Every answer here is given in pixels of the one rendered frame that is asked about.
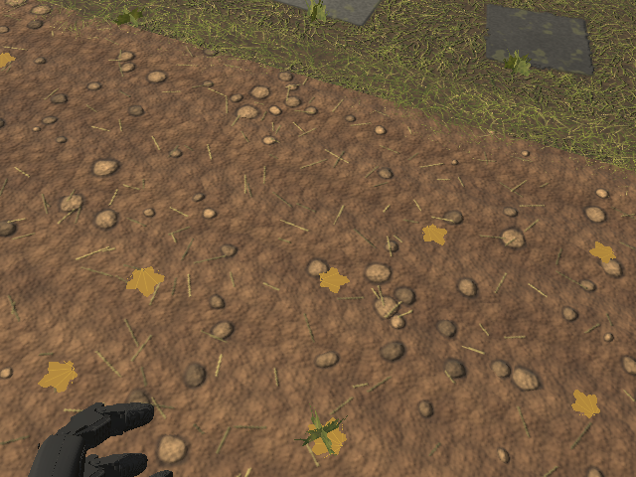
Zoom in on robot left hand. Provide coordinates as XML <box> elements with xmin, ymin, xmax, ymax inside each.
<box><xmin>28</xmin><ymin>402</ymin><xmax>173</xmax><ymax>477</ymax></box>

